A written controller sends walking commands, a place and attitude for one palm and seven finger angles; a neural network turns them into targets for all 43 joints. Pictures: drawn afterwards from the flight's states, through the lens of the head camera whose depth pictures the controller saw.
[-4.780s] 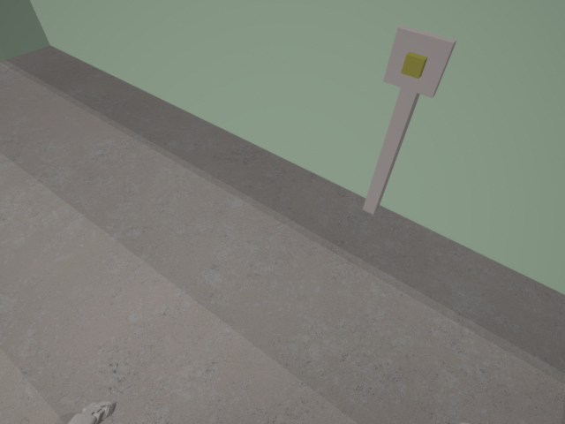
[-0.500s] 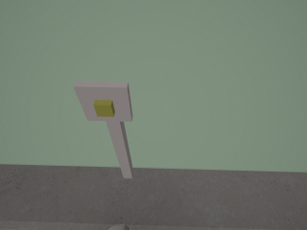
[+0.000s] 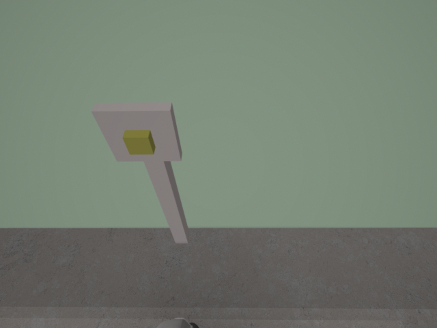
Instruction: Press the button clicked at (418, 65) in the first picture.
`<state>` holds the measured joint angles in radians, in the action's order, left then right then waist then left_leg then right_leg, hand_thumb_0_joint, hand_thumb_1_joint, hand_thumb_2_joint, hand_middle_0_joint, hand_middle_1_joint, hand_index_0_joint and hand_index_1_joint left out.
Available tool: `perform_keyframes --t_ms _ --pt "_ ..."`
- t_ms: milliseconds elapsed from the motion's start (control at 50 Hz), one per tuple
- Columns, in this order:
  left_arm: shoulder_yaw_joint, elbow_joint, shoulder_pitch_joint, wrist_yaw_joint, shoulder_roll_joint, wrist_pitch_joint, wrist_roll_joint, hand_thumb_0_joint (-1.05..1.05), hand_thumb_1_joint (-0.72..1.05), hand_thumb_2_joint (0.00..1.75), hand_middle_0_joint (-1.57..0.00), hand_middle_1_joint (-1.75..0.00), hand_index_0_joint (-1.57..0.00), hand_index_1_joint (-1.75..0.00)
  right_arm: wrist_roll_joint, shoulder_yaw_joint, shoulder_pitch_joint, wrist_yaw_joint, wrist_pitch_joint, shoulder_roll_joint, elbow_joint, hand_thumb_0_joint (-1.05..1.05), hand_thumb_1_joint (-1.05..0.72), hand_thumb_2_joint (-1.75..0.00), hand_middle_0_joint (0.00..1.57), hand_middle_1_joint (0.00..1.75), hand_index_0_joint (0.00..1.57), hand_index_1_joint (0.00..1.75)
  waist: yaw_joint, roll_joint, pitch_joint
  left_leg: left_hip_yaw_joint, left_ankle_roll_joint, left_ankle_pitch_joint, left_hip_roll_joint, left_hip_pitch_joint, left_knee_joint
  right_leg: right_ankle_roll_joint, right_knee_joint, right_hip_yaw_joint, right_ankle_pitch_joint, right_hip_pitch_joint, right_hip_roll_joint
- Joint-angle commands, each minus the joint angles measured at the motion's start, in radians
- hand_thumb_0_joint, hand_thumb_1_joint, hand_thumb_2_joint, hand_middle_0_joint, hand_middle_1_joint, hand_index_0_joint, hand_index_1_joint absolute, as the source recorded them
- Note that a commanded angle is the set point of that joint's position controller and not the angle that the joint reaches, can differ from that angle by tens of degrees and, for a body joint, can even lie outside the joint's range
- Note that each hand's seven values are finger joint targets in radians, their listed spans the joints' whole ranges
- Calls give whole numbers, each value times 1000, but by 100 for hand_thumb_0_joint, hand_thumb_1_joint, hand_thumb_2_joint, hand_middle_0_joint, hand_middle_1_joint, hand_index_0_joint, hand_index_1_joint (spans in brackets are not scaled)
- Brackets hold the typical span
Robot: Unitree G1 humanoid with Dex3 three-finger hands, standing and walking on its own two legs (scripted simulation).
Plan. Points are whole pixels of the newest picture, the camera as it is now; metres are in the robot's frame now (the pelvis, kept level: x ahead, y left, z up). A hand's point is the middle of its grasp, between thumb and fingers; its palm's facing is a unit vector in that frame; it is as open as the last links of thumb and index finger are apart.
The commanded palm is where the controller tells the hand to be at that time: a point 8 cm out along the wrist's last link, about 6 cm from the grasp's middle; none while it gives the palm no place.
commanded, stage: come to a stop and stand still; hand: left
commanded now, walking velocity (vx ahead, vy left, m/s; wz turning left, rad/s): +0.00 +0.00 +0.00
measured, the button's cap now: (140, 141) +0.52 +0.24 +0.00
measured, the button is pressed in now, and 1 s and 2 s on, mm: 0 0 0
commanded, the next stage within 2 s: look again from close up in 0.84 s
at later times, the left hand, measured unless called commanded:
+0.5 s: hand out of the picture -0.05 +0.16 -0.16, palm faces +0.07 -0.98 -0.18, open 7.3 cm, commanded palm none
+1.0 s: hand out of the picture -0.10 +0.15 -0.16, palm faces +0.05 -0.99 -0.16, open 7.4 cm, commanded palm none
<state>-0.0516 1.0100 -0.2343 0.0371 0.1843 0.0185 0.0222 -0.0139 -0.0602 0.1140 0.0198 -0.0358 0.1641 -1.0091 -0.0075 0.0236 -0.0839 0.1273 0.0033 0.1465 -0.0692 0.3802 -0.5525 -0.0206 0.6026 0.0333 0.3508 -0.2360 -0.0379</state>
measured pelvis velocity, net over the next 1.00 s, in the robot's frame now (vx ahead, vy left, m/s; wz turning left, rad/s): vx -0.06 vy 0.00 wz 0.02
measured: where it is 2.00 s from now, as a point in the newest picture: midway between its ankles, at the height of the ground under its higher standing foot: outside the picture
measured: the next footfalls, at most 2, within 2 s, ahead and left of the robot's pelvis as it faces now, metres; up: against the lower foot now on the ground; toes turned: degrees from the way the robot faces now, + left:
left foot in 0.28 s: +0.04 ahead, +0.11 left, +0.00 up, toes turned +5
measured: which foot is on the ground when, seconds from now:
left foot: down 0.00-0.02, up 0.04-0.26, down 0.28-1.00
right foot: down 0.00-1.00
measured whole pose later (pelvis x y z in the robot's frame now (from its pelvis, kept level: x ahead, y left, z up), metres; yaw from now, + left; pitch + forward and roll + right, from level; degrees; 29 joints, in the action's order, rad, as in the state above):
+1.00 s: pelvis -0.06 +0.00 +0.01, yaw +1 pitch -1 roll +0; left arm 0.01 1.14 -0.34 0.04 0.11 -0.02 0.02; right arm -0.01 -0.01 0.33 0.02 -0.01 0.13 -1.12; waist 0.00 0.01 -0.03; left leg 0.06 0.00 0.26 -0.03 0.24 -0.50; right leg 0.00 0.46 0.06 0.17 -0.28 -0.02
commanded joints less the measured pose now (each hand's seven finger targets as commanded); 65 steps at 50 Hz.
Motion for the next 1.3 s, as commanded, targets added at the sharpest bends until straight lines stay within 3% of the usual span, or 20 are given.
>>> perform_keyframes --t_ms 0,40,100,160,200,220,260,300,320,340,460,620,900,920,940,960,980,1020,1100,1280 --pt "-16 -50 -40 4 178 -7 8 0 90 90 -20 -30 -20 -30 4 -15 2 -11 -10 69 76 0 -90 -90 20 30 20 30 -12 -238 31 -92 -25 333 17 -28 -182 180 -418 -301 -18 -146 -330" --pt "-14 -57 31 7 143 -10 9 0 90 90 -20 -30 -20 -30 -2 -16 18 -10 -22 63 45 0 -90 -90 20 30 20 30 9 -238 -25 -133 -10 296 10 -29 -298 178 -406 -252 7 -210 -256" --pt "-7 -49 48 3 123 -16 4 0 90 90 -20 -30 -20 -30 2 -11 108 -11 -11 54 -9 0 -90 -90 20 30 20 30 34 -144 -13 -111 -15 242 15 -32 -316 158 -352 -145 -121 -137 -191" --pt "-7 -21 -24 1 126 -22 2 0 90 90 -20 -30 -20 -30 2 1 116 -4 2 44 -19 0 -90 -90 20 30 20 30 1 -141 5 -91 -25 248 12 -57 -158 160 -320 -149 -170 -50 -190" --pt "-4 3 -39 1 117 -25 -4 0 90 90 -20 -30 -20 -30 2 12 145 3 14 35 -40 0 -90 -90 20 30 20 30 0 -125 26 -92 -27 180 11 -134 32 141 -284 -146 -214 -15 -170" --pt "-1 10 -36 2 114 -24 -10 0 90 90 -20 -30 -20 -30 4 17 184 7 22 40 -56 0 -90 -90 20 30 20 30 14 -83 48 -111 -21 91 2 -208 133 114 -259 -141 -196 -36 -159" --pt "10 22 -57 -4 71 -24 -22 0 90 90 -20 -30 -20 -30 -1 24 187 15 44 87 -67 0 -90 -90 20 30 20 30 -12 62 70 -230 20 -88 -103 -216 205 47 -218 -79 -201 -11 -64" --pt "12 38 -56 -7 70 -26 -20 0 90 90 -20 -30 -20 -30 -3 26 165 19 49 103 -78 0 -90 -90 20 30 20 30 -26 40 85 -220 23 -51 -109 -155 209 29 -223 -60 -236 77 -55" --pt "13 54 -46 -5 74 -24 -18 0 90 90 -20 -30 -20 -30 -1 28 167 17 53 92 -89 0 -90 -90 20 30 20 30 -22 98 100 -203 17 -48 -95 -150 227 29 -212 -43 -248 112 -61" --pt "13 61 -46 -6 79 -22 -18 0 90 90 -20 -30 -20 -30 2 30 169 17 51 88 -91 0 -90 -90 20 30 20 30 -21 110 96 -194 12 10 -89 -137 253 26 -220 -43 -226 129 -59" --pt "22 95 -65 -8 69 -18 -12 0 90 90 -20 -30 -20 -30 -1 32 211 15 37 64 -106 0 -90 -90 20 30 20 30 -8 -7 -40 -169 5 226 -44 -88 286 25 -310 -80 -45 38 -63" --pt "22 108 -118 -4 46 -19 -6 0 90 90 -20 -30 -20 -30 -2 31 263 12 33 51 -112 0 -90 -90 20 30 20 30 3 -43 -57 -164 16 292 -32 -89 283 17 -327 -89 53 -43 -58" --pt "25 120 -156 -2 32 -35 -7 0 90 90 -20 -30 -20 -30 3 35 284 15 51 47 -112 0 -90 -90 20 30 20 30 2 -15 -10 -166 19 197 -36 -108 262 29 -293 -86 -56 -19 -64" --pt "42 137 -219 35 58 -46 4 0 90 90 -20 -30 -20 -30 3 40 146 -4 59 79 -40 0 -90 -90 20 30 20 30 -47 -4 -51 -79 -22 171 -34 -37 53 33 -255 -84 -164 -16 -109" --pt "32 91 -167 25 106 -55 1 0 90 90 -20 -30 -20 -30 0 44 230 -8 48 24 -16 0 -90 -90 20 30 20 30 23 -23 84 -107 -15 223 36 -107 24 72 -302 -176 107 -50 -152" --pt "24 72 -128 17 106 -56 2 0 90 90 -20 -30 -20 -30 -5 44 280 -8 53 20 -29 0 -90 -90 20 30 20 30 42 4 75 -110 -1 184 31 -149 50 87 -287 -157 177 -120 -149" --pt "26 65 -121 13 94 -58 -1 0 90 90 -20 -30 -20 -30 -4 47 322 -9 59 21 -37 0 -90 -90 20 30 20 30 53 26 118 -120 4 144 19 -174 71 87 -251 -119 129 -118 -125" --pt "33 57 -111 6 63 -52 -5 0 90 90 -20 -30 -20 -30 -8 49 312 -6 63 34 -20 0 -90 -90 20 30 20 30 36 102 61 -184 19 190 -22 -87 159 67 -186 -62 75 -97 -68" --pt "45 67 -126 -2 30 -50 -5 0 90 90 -20 -30 -20 -30 -2 52 283 0 69 59 0 0 -90 -90 20 30 20 30 10 -15 -29 -228 38 192 -38 4 231 57 -163 -44 -58 -18 -47" --pt "43 57 -110 0 47 -50 -13 0 90 90 -20 -30 -20 -30 -2 65 296 6 78 76 -34 0 -90 -90 20 30 20 30 7 -55 -1 -180 34 -14 -27 -105 219 49 -169 -42 -218 40 -69"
